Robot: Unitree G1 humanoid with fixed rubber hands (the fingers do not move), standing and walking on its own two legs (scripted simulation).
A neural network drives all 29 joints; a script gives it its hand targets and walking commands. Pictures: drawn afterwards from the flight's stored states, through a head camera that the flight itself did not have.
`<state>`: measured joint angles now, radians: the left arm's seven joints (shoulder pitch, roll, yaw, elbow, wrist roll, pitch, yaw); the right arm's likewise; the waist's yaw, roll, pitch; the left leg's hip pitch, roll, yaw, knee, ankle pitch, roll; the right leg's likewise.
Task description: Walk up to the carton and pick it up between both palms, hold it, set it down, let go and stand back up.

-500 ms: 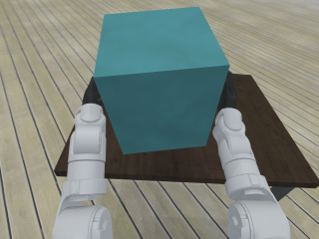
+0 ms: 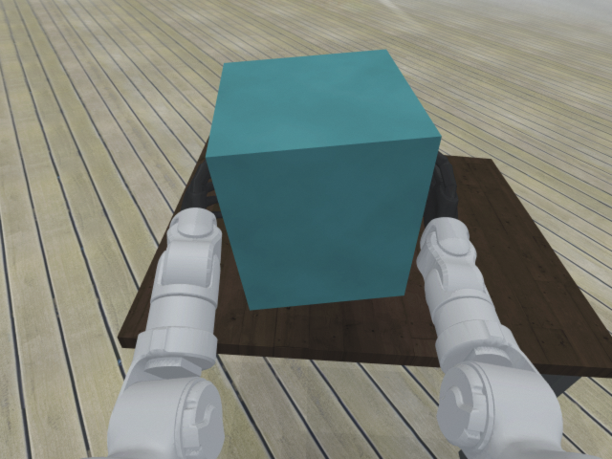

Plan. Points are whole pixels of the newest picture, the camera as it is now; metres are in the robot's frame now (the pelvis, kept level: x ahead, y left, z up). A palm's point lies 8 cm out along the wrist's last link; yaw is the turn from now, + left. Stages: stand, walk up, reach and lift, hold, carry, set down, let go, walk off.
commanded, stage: set down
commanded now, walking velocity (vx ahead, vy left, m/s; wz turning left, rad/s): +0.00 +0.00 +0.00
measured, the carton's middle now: (316, 182) +0.47 -0.02 +0.17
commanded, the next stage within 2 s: none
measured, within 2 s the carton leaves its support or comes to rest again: neither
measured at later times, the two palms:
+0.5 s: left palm (207, 217) +0.41 +0.13 +0.14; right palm (435, 216) +0.40 -0.18 +0.16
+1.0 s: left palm (217, 218) +0.43 +0.12 +0.12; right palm (434, 224) +0.41 -0.19 +0.14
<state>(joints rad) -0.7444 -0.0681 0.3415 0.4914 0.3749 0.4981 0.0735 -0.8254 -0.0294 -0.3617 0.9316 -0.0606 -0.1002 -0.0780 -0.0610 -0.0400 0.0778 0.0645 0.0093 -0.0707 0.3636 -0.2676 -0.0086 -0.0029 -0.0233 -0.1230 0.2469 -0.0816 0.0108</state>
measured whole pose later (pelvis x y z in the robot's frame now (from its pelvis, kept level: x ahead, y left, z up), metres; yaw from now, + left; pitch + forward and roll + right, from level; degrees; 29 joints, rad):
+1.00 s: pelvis +0.02 +0.00 +0.00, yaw -1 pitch -1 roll -2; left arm -0.81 -0.04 0.40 0.83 0.27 0.24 0.13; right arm -0.84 -0.04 -0.46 1.02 -0.17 -0.11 -0.04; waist -0.05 0.00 -0.02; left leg -0.07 0.02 -0.05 0.36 -0.28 -0.01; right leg -0.16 -0.02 -0.10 0.27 -0.10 0.01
